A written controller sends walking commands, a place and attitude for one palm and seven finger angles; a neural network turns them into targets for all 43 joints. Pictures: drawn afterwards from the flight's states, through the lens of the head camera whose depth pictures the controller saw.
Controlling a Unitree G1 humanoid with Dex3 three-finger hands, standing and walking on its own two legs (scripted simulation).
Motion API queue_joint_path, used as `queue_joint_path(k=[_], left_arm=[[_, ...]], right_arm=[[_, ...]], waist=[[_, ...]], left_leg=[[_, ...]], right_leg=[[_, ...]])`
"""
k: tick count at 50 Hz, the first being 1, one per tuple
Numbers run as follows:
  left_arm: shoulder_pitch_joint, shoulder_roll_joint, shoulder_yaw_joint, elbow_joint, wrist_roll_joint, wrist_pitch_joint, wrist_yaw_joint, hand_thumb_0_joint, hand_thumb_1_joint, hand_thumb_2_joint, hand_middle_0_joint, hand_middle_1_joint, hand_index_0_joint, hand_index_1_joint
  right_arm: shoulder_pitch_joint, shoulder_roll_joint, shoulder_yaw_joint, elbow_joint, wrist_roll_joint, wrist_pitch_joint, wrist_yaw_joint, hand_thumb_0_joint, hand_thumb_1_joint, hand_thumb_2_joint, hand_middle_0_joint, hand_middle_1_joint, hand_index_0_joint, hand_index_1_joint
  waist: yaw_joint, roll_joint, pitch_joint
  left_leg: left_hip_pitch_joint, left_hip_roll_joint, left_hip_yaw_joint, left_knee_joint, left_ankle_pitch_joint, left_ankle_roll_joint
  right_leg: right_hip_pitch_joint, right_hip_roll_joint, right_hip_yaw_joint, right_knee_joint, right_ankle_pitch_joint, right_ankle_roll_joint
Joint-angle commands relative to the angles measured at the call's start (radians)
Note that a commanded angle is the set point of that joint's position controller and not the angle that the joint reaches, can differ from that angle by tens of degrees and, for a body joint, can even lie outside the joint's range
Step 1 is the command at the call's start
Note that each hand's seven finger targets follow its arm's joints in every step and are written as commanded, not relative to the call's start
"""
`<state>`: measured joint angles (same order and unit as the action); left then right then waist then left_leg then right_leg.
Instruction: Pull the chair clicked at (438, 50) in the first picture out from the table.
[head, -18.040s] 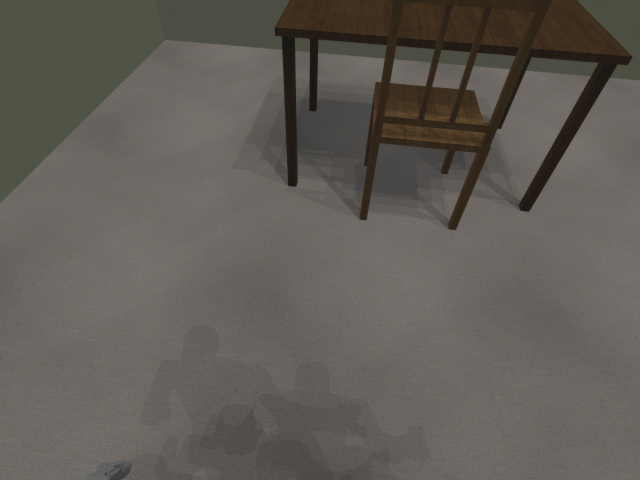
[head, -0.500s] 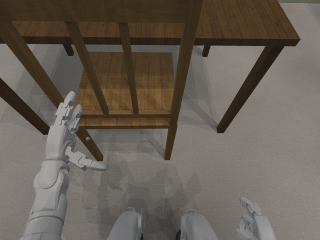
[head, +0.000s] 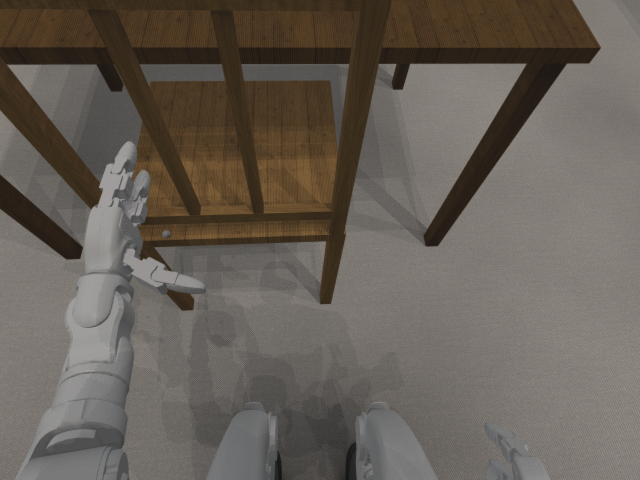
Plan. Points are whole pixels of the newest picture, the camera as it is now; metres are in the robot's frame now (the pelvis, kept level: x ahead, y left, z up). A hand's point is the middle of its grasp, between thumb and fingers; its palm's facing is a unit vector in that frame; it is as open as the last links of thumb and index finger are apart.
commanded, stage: aim the fingers beside a spindle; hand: left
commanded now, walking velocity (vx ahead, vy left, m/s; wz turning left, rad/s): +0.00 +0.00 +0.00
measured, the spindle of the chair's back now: (162, 139) +0.53 +0.21 +0.04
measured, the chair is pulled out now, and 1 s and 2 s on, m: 0.00 0.00 0.00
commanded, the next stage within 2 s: none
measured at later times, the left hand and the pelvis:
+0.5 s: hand (178, 242) +0.39 +0.18 +0.02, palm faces +0.03 -1.00 -0.04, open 16.9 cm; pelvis +0.00 +0.00 +0.00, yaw +0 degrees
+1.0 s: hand (169, 235) +0.40 +0.19 +0.02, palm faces +0.07 -1.00 -0.06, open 16.9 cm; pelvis +0.00 +0.00 +0.00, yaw +0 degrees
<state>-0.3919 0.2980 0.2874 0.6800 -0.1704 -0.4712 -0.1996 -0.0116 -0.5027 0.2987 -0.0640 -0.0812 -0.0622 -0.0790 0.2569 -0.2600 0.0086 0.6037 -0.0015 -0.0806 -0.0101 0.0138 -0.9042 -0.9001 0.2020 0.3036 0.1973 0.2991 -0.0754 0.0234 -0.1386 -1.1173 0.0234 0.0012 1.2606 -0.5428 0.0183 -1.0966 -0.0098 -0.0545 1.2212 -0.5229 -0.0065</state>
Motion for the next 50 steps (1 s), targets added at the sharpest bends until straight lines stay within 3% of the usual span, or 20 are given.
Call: queue_joint_path(k=[1,4,6,7,8,13,14,15,16,20,23,25,29,30,33,38,40,45,47,50], left_arm=[[-0.204,0.207,0.083,-0.150,-0.012,-0.061,0.001,0.000,-0.500,0.300,-0.060,-0.080,-0.060,-0.080],[-0.183,0.183,0.065,-0.257,-0.024,-0.082,-0.001,0.000,-0.500,0.300,-0.060,-0.080,-0.060,-0.080],[-0.153,0.180,0.060,-0.301,-0.027,-0.093,0.003,0.000,-0.500,0.300,-0.060,-0.080,-0.060,-0.080],[-0.146,0.190,0.070,-0.288,-0.026,-0.094,0.007,0.000,-0.500,0.300,-0.060,-0.080,-0.060,-0.080],[-0.164,0.163,0.045,-0.276,-0.027,-0.095,0.009,0.000,-0.500,0.300,-0.060,-0.080,-0.060,-0.080],[-0.221,0.135,0.013,-0.215,-0.008,-0.102,0.014,0.000,-0.500,0.300,-0.060,-0.080,-0.060,-0.080],[-0.242,0.113,-0.008,-0.216,-0.008,-0.104,0.013,0.000,-0.500,0.300,-0.060,-0.080,-0.060,-0.080],[-0.234,0.135,0.009,-0.218,-0.003,-0.107,0.014,0.000,-0.500,0.300,-0.060,-0.080,-0.060,-0.080],[-0.247,0.105,-0.022,-0.226,-0.003,-0.107,0.011,0.000,-0.500,0.300,-0.060,-0.080,-0.060,-0.080],[-0.230,0.140,0.009,-0.243,0.001,-0.109,0.027,0.000,-0.500,0.300,-0.060,-0.080,-0.060,-0.080],[-0.195,0.189,0.064,-0.199,0.001,-0.100,0.041,0.000,-0.500,0.300,-0.060,-0.080,-0.060,-0.080],[-0.192,0.207,0.087,-0.209,0.005,-0.100,0.047,0.000,-0.500,0.300,-0.060,-0.080,-0.060,-0.080],[-0.200,0.172,0.052,-0.217,0.001,-0.103,0.032,0.000,-0.500,0.300,-0.060,-0.080,-0.060,-0.080],[-0.214,0.188,0.064,-0.204,-0.004,-0.103,0.027,0.000,-0.500,0.300,-0.060,-0.080,-0.060,-0.080],[-0.230,0.102,-0.020,-0.241,-0.019,-0.106,-0.006,0.000,-0.500,0.300,-0.060,-0.080,-0.060,-0.080],[-0.226,0.114,-0.016,-0.189,-0.019,-0.088,-0.014,0.000,-0.500,0.300,-0.060,-0.080,-0.060,-0.080],[-0.248,0.172,0.039,-0.161,-0.010,-0.086,0.003,0.000,-0.500,0.300,-0.060,-0.080,-0.060,-0.080],[-0.279,0.226,0.087,-0.224,0.006,-0.113,0.042,0.000,-0.500,0.300,-0.060,-0.080,-0.060,-0.080],[-0.257,0.253,0.111,-0.248,0.006,-0.120,0.044,0.000,-0.500,0.300,-0.060,-0.080,-0.060,-0.080],[-0.225,0.198,0.067,-0.212,-0.005,-0.103,0.026,0.000,-0.500,0.300,-0.060,-0.080,-0.060,-0.080]], right_arm=[[0.075,-0.156,-0.066,-0.099,0.006,-0.013,-0.009,0.000,-0.900,-0.900,0.200,0.300,0.200,0.300],[0.071,-0.146,-0.066,-0.121,0.006,-0.012,-0.002,0.000,-0.900,-0.900,0.200,0.300,0.200,0.300],[0.072,-0.141,-0.068,-0.123,0.005,-0.009,0.002,0.000,-0.900,-0.900,0.200,0.300,0.200,0.300],[0.073,-0.143,-0.068,-0.119,0.007,-0.007,0.001,0.000,-0.900,-0.900,0.200,0.300,0.200,0.300],[0.070,-0.142,-0.065,-0.115,0.007,-0.008,-0.001,0.000,-0.900,-0.900,0.200,0.300,0.200,0.300],[0.068,-0.147,-0.066,-0.093,0.009,-0.010,-0.007,0.000,-0.900,-0.900,0.200,0.300,0.200,0.300],[0.064,-0.146,-0.065,-0.087,0.007,-0.011,-0.007,0.000,-0.900,-0.900,0.200,0.300,0.200,0.300],[0.066,-0.150,-0.069,-0.088,0.006,-0.011,-0.007,0.000,-0.900,-0.900,0.200,0.300,0.200,0.300],[0.062,-0.146,-0.067,-0.089,0.005,-0.012,-0.006,0.000,-0.900,-0.900,0.200,0.300,0.200,0.300],[0.058,-0.148,-0.069,-0.095,0.002,-0.007,-0.003,0.000,-0.900,-0.900,0.200,0.300,0.200,0.300],[0.056,-0.146,-0.063,-0.103,0.001,0.001,-0.004,0.000,-0.900,-0.900,0.200,0.300,0.200,0.300],[0.049,-0.140,-0.061,-0.112,0.000,0.008,-0.003,0.000,-0.900,-0.900,0.200,0.300,0.200,0.300],[0.044,-0.136,-0.057,-0.120,0.003,0.009,-0.002,0.000,-0.900,-0.900,0.200,0.300,0.200,0.300],[0.048,-0.141,-0.058,-0.113,0.005,0.009,-0.003,0.000,-0.900,-0.900,0.200,0.300,0.200,0.300],[0.053,-0.138,-0.063,-0.112,0.010,-0.004,-0.005,0.000,-0.900,-0.900,0.200,0.300,0.200,0.300],[0.062,-0.149,-0.068,-0.091,0.011,-0.005,-0.011,0.000,-0.900,-0.900,0.200,0.300,0.200,0.300],[0.061,-0.152,-0.066,-0.082,0.008,0.000,-0.012,0.000,-0.900,-0.900,0.200,0.300,0.200,0.300],[0.051,-0.139,-0.058,-0.104,-0.002,0.004,-0.009,0.000,-0.900,-0.900,0.200,0.300,0.200,0.300],[0.055,-0.140,-0.059,-0.107,-0.004,0.005,-0.008,0.000,-0.900,-0.900,0.200,0.300,0.200,0.300],[0.057,-0.139,-0.056,-0.104,0.000,0.006,-0.004,0.000,-0.900,-0.900,0.200,0.300,0.200,0.300]], waist=[[0.009,0.009,-0.441],[0.021,0.067,-0.508],[0.023,0.068,-0.520],[0.019,0.043,-0.489],[-0.003,0.020,-0.459],[-0.021,0.030,-0.370],[-0.025,0.039,-0.379],[-0.014,0.050,-0.397],[-0.021,0.070,-0.403],[-0.001,0.078,-0.450],[0.010,0.023,-0.427],[0.021,0.041,-0.448],[0.006,0.046,-0.441],[0.002,0.026,-0.427],[-0.021,0.043,-0.452],[-0.027,0.015,-0.412],[-0.014,0.018,-0.394],[0.013,0.088,-0.467],[0.020,0.084,-0.509],[0.000,0.053,-0.476]], left_leg=[[0.249,-0.018,-0.029,-0.148,0.324,0.001],[0.322,-0.018,-0.026,-0.158,0.399,-0.002],[0.352,-0.015,-0.030,-0.162,0.431,-0.004],[0.337,-0.012,-0.031,-0.165,0.418,-0.004],[0.313,-0.013,-0.031,-0.160,0.384,0.001],[0.284,-0.013,-0.040,-0.167,0.279,-0.001],[0.292,-0.015,-0.039,-0.165,0.273,-0.001],[0.305,-0.014,-0.043,-0.165,0.280,-0.004],[0.319,-0.015,-0.041,-0.162,0.294,-0.004],[0.345,-0.014,-0.045,-0.160,0.329,-0.008],[0.279,-0.019,-0.036,-0.158,0.305,-0.001],[0.266,-0.023,-0.027,-0.155,0.321,-0.001],[0.267,-0.022,-0.022,-0.152,0.315,0.001],[0.259,-0.020,-0.025,-0.151,0.306,0.001],[0.300,-0.017,-0.027,-0.143,0.329,0.004],[0.273,-0.017,-0.032,-0.140,0.295,0.005],[0.244,-0.019,-0.034,-0.142,0.270,0.002],[0.284,-0.023,-0.029,-0.145,0.316,-0.001],[0.303,-0.020,-0.028,-0.140,0.364,-0.002],[0.292,-0.018,-0.027,-0.148,0.351,0.000]], right_leg=[[0.254,0.020,0.031,-0.144,0.292,-0.017],[0.282,0.021,0.029,-0.142,0.347,-0.019],[0.294,0.023,0.026,-0.145,0.368,-0.018],[0.291,0.025,0.026,-0.149,0.360,-0.018],[0.269,0.029,0.024,-0.152,0.336,-0.014],[0.185,0.027,0.016,-0.159,0.225,-0.018],[0.181,0.025,0.017,-0.162,0.221,-0.018],[0.179,0.024,0.017,-0.157,0.219,-0.021],[0.175,0.023,0.017,-0.157,0.230,-0.021],[0.190,0.022,0.016,-0.147,0.254,-0.023],[0.234,0.026,0.023,-0.146,0.259,-0.020],[0.265,0.022,0.032,-0.139,0.294,-0.019],[0.261,0.025,0.033,-0.144,0.297,-0.018],[0.257,0.025,0.034,-0.147,0.289,-0.018],[0.238,0.026,0.031,-0.151,0.301,-0.017],[0.207,0.024,0.028,-0.156,0.264,-0.015],[0.202,0.022,0.029,-0.151,0.241,-0.017],[0.241,0.021,0.035,-0.136,0.274,-0.020],[0.272,0.023,0.038,-0.130,0.323,-0.020],[0.272,0.026,0.033,-0.143,0.323,-0.016]])
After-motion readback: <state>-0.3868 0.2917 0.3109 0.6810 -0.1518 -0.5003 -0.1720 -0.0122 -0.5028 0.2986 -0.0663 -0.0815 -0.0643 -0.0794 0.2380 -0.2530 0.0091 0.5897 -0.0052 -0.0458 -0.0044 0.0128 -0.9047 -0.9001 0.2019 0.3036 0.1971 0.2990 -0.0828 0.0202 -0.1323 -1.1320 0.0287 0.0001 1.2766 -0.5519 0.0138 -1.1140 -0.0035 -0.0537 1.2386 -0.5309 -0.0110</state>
